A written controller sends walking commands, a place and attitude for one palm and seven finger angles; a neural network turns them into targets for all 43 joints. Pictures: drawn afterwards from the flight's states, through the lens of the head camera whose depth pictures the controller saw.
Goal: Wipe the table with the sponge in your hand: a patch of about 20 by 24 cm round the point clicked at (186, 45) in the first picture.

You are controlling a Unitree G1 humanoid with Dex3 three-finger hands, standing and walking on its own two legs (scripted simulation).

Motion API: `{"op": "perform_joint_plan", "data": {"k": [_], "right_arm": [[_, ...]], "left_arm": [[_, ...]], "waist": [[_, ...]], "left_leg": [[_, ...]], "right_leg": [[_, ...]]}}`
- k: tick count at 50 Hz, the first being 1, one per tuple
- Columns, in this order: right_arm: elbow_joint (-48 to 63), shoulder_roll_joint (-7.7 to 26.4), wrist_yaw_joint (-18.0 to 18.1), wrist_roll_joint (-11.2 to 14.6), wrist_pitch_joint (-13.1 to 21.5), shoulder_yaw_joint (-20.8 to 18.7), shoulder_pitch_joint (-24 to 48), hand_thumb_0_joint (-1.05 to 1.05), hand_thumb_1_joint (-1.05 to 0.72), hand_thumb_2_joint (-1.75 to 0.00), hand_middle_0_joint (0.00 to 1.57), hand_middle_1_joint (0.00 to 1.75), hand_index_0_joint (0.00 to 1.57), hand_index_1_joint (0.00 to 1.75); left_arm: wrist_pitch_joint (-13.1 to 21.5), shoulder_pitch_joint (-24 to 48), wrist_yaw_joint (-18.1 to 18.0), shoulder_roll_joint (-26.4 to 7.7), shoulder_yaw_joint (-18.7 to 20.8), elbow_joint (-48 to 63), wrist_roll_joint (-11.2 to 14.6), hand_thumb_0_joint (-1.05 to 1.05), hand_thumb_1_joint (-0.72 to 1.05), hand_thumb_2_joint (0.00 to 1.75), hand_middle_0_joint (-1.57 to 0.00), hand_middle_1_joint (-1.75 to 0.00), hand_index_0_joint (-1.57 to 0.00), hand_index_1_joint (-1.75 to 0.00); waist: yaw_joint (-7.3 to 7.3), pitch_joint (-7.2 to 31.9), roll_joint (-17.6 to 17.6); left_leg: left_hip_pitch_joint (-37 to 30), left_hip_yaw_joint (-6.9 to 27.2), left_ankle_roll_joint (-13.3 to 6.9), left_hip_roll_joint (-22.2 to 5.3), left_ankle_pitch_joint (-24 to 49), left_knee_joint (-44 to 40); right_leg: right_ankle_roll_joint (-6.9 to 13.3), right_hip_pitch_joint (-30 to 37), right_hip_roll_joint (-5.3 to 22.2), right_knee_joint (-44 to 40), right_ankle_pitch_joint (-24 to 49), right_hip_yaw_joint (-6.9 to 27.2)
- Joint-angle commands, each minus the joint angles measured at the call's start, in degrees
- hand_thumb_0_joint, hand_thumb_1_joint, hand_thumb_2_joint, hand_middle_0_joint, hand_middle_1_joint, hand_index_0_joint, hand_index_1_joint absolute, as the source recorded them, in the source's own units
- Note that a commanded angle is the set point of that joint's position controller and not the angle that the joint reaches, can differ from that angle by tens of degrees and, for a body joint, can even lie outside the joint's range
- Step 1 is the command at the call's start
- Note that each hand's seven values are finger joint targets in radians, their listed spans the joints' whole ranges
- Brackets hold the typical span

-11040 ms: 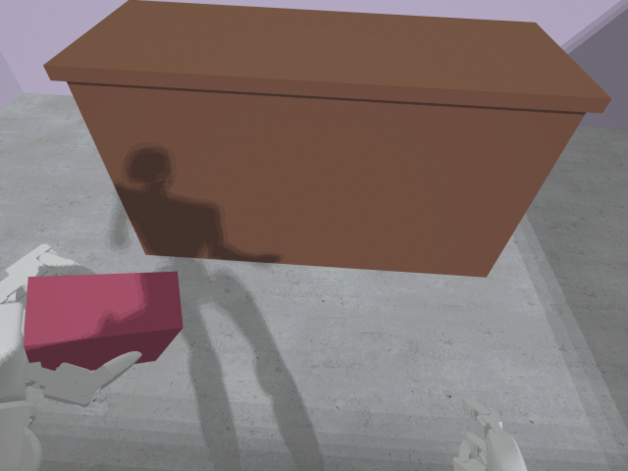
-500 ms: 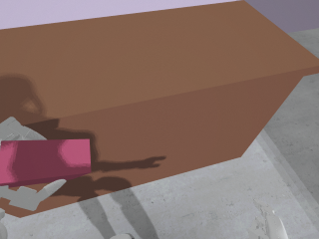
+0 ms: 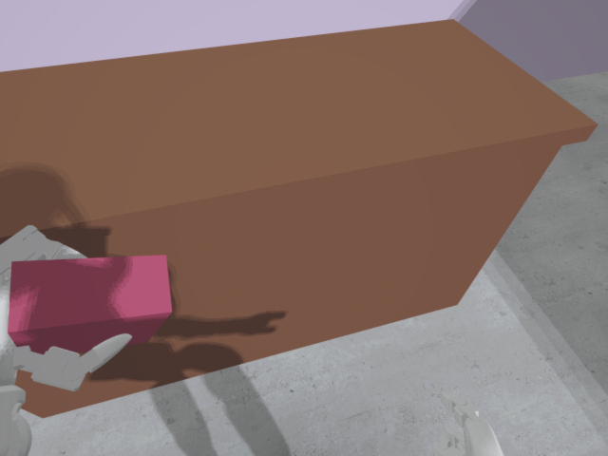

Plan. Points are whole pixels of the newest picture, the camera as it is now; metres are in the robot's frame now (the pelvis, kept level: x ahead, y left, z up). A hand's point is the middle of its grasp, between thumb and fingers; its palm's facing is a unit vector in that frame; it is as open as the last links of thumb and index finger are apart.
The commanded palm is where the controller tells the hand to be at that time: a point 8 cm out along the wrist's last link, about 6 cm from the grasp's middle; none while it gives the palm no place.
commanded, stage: come to a stop and stand still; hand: left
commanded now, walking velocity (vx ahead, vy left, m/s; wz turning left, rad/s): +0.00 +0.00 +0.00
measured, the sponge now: (114, 307) +0.23 +0.20 +0.15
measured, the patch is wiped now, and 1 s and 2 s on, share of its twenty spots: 0.00 0.00 0.00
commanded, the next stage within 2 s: look again from close up in 0.68 s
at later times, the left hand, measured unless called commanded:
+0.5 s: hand (54, 357) +0.17 +0.23 +0.16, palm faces +0.36 -0.85 -0.39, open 9.8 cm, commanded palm +0.12 +0.28 +0.18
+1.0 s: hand (27, 314) +0.20 +0.26 +0.18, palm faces +0.36 -0.87 -0.34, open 9.8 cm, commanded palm +0.14 +0.30 +0.18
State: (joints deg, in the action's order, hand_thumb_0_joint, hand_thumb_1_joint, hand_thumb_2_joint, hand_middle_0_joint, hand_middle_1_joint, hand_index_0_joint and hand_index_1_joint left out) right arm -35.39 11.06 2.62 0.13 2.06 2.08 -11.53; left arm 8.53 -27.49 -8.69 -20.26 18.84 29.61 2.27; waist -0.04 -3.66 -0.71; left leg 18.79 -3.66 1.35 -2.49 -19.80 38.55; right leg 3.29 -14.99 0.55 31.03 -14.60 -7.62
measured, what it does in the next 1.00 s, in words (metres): steps on the spot: left foot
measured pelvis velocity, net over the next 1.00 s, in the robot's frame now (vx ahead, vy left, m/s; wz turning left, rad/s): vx -0.03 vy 0.03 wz -0.06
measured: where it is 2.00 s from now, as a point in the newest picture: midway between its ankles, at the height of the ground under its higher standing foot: outside the picture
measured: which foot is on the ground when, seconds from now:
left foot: up 0.00-0.02, down 0.04-1.00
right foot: down 0.00-1.00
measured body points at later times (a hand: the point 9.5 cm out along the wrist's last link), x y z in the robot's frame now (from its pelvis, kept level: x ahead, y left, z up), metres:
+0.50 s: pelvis -0.04 +0.00 +0.00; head -0.04 +0.01 +0.45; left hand +0.15 +0.27 +0.18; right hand +0.11 -0.23 -0.09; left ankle +0.02 +0.12 -0.73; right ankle +0.03 -0.08 -0.73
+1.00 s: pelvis -0.03 +0.03 +0.01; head -0.03 +0.04 +0.45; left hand +0.18 +0.31 +0.19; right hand +0.12 -0.21 -0.07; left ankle +0.02 +0.11 -0.73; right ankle +0.02 -0.08 -0.73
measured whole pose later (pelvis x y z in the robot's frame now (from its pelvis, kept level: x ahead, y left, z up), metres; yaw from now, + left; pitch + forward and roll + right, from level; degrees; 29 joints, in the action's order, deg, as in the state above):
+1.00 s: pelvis -0.03 +0.03 +0.01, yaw -3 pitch -2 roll -1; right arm -34.4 12.0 1.2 0.3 9.9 1.3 -14.3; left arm 15.1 -20.1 -6.0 -20.8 20.0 21.6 2.0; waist 1.6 -2.5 1.1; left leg 14.4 -2.7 -2.6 1.0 -11.1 27.4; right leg 1.2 -15.7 -0.4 26.5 -12.0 -3.8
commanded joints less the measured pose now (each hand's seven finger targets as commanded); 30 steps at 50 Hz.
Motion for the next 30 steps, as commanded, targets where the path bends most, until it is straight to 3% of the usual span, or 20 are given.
{"op": "perform_joint_plan", "data": {"k": [1, 3, 4, 5, 7, 10, 12, 15, 17, 20, 24, 26, 30], "right_arm": [[9.65, 5.76, 1.52, 0.15, 2.97, -3.05, 4.45, 0.0, -0.9, -0.9, 0.2, 0.3, 0.2, 0.3], [10.6, 7.3, 1.87, 0.33, 2.94, -3.84, 4.78, 0.0, -0.9, -0.9, 0.2, 0.3, 0.2, 0.3], [10.72, 6.53, 1.8, -0.03, 2.9, -2.9, 4.98, 0.0, -0.9, -0.9, 0.2, 0.3, 0.2, 0.3], [10.44, 6.72, 1.77, -0.23, 2.97, -2.88, 5.23, 0.0, -0.9, -0.9, 0.2, 0.3, 0.2, 0.3], [10.24, 7.29, 1.67, -0.04, 3.57, -3.46, 4.52, 0.0, -0.9, -0.9, 0.2, 0.3, 0.2, 0.3], [10.06, 7.26, 1.6, 0.22, 4.5, -3.68, 3.52, 0.0, -0.9, -0.9, 0.2, 0.3, 0.2, 0.3], [10.06, 6.96, 1.42, 0.23, 4.54, -3.63, 3.71, 0.0, -0.9, -0.9, 0.2, 0.3, 0.2, 0.3], [9.28, 6.21, 1.25, -0.07, 4.13, -3.45, 3.22, 0.0, -0.9, -0.9, 0.2, 0.3, 0.2, 0.3], [8.88, 5.68, 1.27, -0.35, 3.92, -2.88, 3.57, 0.0, -0.9, -0.9, 0.2, 0.3, 0.2, 0.3], [8.92, 6.06, 1.51, -0.41, 3.69, -2.83, 4.09, 0.0, -0.9, -0.9, 0.2, 0.3, 0.2, 0.3], [9.84, 6.36, 1.93, -0.63, 3.24, -2.34, 4.69, 0.0, -0.9, -0.9, 0.2, 0.3, 0.2, 0.3], [9.87, 6.82, 1.9, -0.55, 3.37, -2.45, 4.28, 0.0, -0.9, -0.9, 0.2, 0.3, 0.2, 0.3], [9.81, 6.91, 1.85, -0.35, 4.41, -2.6, 3.68, 0.0, -0.9, -0.9, 0.2, 0.3, 0.2, 0.3]], "left_arm": [[4.51, 2.87, -1.53, -10.59, 8.19, 13.69, 0.34, 0.0, 0.1, 1.3, -1.2, -1.6, -1.2, -1.6], [5.14, 1.79, -1.33, -10.87, 8.27, 14.52, 0.14, 0.0, 0.1, 1.3, -1.2, -1.6, -1.2, -1.6], [5.58, 0.87, -1.2, -10.02, 7.5, 14.81, -0.06, 0.0, 0.1, 1.3, -1.2, -1.6, -1.2, -1.6], [5.93, 2.04, -1.17, -10.02, 7.23, 14.59, -0.31, 0.0, 0.1, 1.3, -1.2, -1.6, -1.2, -1.6], [6.32, 3.8, -1.09, -9.41, 6.57, 13.81, -0.74, 0.0, 0.1, 1.3, -1.2, -1.6, -1.2, -1.6], [6.35, 3.17, -1.32, -9.46, 7.08, 12.0, -0.84, 0.0, 0.1, 1.3, -1.2, -1.6, -1.2, -1.6], [5.9, 3.67, -1.05, -9.11, 6.64, 10.5, -0.62, 0.0, 0.1, 1.3, -1.2, -1.6, -1.2, -1.6], [4.95, 5.67, -1.39, -9.85, 6.39, 10.67, -0.28, 0.0, 0.1, 1.3, -1.2, -1.6, -1.2, -1.6], [4.47, 6.16, -1.81, -10.24, 6.59, 10.61, -0.39, 0.0, 0.1, 1.3, -1.2, -1.6, -1.2, -1.6], [4.49, 5.43, -2.03, -10.62, 7.0, 12.27, -0.3, 0.0, 0.1, 1.3, -1.2, -1.6, -1.2, -1.6], [4.88, 5.36, -1.66, -10.28, 6.73, 12.43, -0.65, 0.0, 0.1, 1.3, -1.2, -1.6, -1.2, -1.6], [5.29, 5.37, -1.58, -9.74, 6.69, 11.26, -0.86, 0.0, 0.1, 1.3, -1.2, -1.6, -1.2, -1.6], [5.73, 4.9, -1.3, -8.75, 5.92, 9.89, -1.05, 0.0, 0.1, 1.3, -1.2, -1.6, -1.2, -1.6]], "waist": [[0.22, 10.64, 2.09], [0.85, 10.27, -7.03], [0.97, 8.77, -12.36], [0.77, 6.87, -13.55], [0.96, 5.65, -11.35], [0.69, 8.56, -7.82], [0.64, 5.99, -3.12], [0.05, 5.2, 4.48], [-0.18, 6.27, 6.49], [0.17, 7.58, 3.43], [0.38, 3.08, -2.64], [0.41, 3.41, -4.45], [0.41, 5.68, -6.81]], "left_leg": [[-7.65, 1.48, -0.92, -2.44, 12.68, -13.57], [-9.08, 7.31, -3.0, -9.3, 19.63, -16.41], [-5.26, 10.88, -4.5, -11.57, 18.42, -19.36], [0.27, 12.27, -5.4, -13.1, 15.66, -21.47], [4.01, 10.19, -5.34, -12.29, 9.78, -20.73], [3.41, 5.84, -3.32, -8.56, 5.63, -16.83], [5.01, 2.96, -2.13, -5.27, -6.57, -14.81], [-1.83, 1.11, -1.18, -1.07, -4.56, -3.34], [-2.89, 2.2, -1.34, -0.46, -1.03, -1.36], [-5.77, 2.98, -1.9, -1.17, 0.99, -7.74], [0.17, 7.23, -3.21, -5.0, -7.29, -17.31], [4.22, 9.0, -3.56, -6.3, -9.27, -20.01], [4.48, 9.69, -3.65, -7.55, -7.83, -22.02]], "right_leg": [[-0.42, 5.82, 10.18, -6.1, 13.08, 10.4], [-3.0, 2.89, 5.3, -3.99, 4.53, 7.59], [-3.89, 3.12, 3.2, -1.22, 0.66, 5.61], [-4.02, 5.15, 2.59, 1.29, -3.6, 5.04], [-3.97, 6.84, 2.44, 0.65, -4.43, 5.07], [-3.74, 9.28, 3.62, -3.42, 2.4, 6.44], [-2.89, 4.8, 6.01, -8.19, -5.77, 10.73], [0.51, -5.57, 13.2, -18.59, -20.32, 20.69], [1.65, -4.87, 14.59, -18.82, -18.21, 20.02], [0.56, -3.54, 12.09, -15.72, -14.44, 15.43], [-1.98, -2.77, 6.48, -12.59, -18.28, 11.29], [-2.65, 1.76, 4.49, -9.75, -14.26, 9.57], [-3.19, 5.74, 2.64, -6.07, -6.79, 7.28]]}}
